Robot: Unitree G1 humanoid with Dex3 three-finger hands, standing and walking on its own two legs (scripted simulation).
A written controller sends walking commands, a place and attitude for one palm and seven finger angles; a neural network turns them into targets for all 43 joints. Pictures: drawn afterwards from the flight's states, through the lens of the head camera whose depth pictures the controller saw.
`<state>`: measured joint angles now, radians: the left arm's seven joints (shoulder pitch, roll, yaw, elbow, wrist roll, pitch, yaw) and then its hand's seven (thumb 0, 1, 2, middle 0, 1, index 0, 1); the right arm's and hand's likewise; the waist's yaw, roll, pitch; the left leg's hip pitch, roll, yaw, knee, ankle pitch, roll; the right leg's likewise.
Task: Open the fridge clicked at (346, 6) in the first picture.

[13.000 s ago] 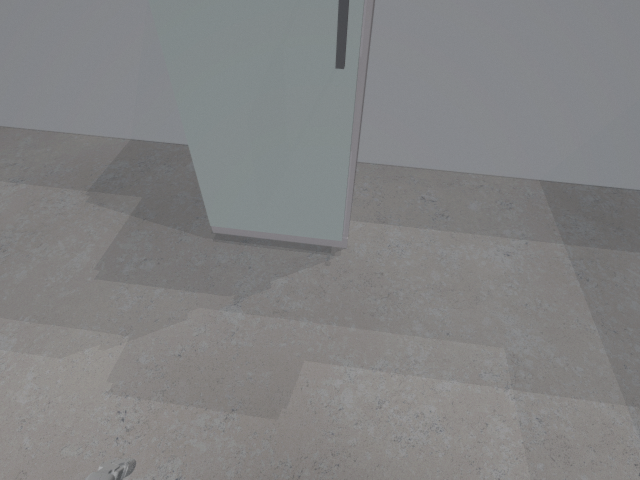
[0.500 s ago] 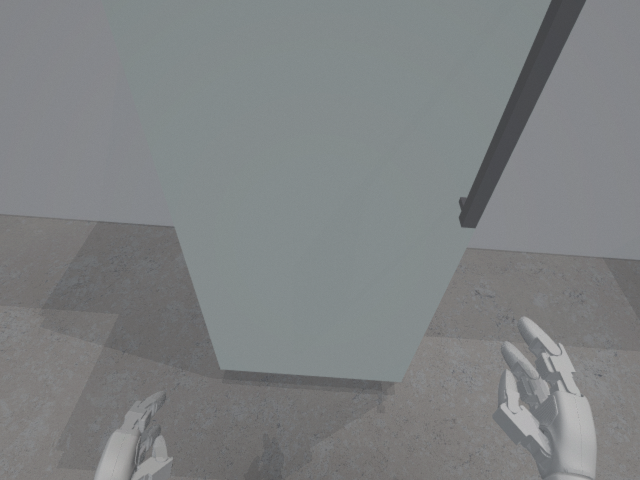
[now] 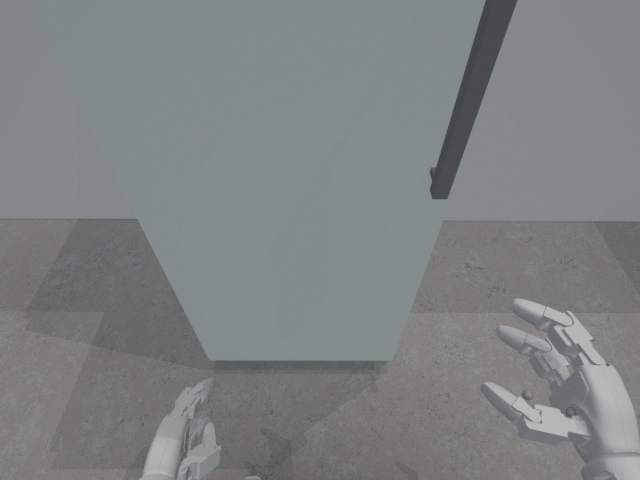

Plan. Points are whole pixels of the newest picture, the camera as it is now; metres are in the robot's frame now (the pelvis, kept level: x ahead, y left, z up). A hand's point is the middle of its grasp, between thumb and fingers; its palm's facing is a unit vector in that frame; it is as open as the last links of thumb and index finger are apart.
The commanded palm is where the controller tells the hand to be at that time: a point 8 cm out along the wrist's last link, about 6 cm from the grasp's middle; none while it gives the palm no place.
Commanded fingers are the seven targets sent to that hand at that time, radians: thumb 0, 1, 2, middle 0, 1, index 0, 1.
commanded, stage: raise the hand to about handle height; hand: right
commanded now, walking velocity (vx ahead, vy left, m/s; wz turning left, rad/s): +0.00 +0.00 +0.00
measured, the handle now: (474, 60) +0.52 -0.15 +0.27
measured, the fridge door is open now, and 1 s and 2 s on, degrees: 0 0 0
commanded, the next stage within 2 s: move the hooked fingers beside the handle in 1.36 s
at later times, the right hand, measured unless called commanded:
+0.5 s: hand (613, 320) +0.25 -0.25 +0.16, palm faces +0.06 +1.00 -0.07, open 13.4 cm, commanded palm +0.22 -0.30 +0.17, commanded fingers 0.00 0.50 -0.30 0.30 1.20 0.30 1.20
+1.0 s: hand out of the picture +0.29 -0.27 +0.22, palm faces +0.05 +1.00 -0.08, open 14.0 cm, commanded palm +0.25 -0.30 +0.23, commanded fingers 0.00 0.50 -0.30 0.30 1.20 0.30 1.20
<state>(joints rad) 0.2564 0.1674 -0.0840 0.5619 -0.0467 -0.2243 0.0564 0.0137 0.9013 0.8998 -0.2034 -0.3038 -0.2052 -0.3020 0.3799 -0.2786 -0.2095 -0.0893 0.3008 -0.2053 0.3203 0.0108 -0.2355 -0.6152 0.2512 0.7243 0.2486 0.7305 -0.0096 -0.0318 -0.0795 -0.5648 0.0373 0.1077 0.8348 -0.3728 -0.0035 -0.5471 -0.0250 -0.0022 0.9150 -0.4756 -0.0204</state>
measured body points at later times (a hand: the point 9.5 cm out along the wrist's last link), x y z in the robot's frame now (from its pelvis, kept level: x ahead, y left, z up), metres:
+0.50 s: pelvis +0.02 +0.00 +0.03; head +0.00 +0.00 +0.48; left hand +0.21 +0.23 -0.02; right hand +0.24 -0.31 +0.16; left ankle +0.03 +0.13 -0.70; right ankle -0.01 -0.10 -0.70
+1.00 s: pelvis +0.01 +0.02 +0.04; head +0.00 +0.04 +0.49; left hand +0.20 +0.25 -0.03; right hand +0.28 -0.32 +0.23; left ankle +0.03 +0.13 -0.70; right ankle +0.00 -0.10 -0.70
